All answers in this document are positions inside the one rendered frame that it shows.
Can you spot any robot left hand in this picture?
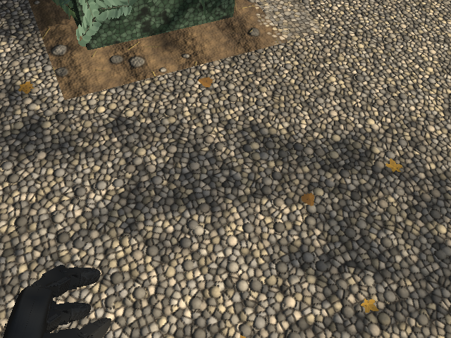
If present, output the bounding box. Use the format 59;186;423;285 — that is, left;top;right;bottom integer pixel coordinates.
3;265;111;338

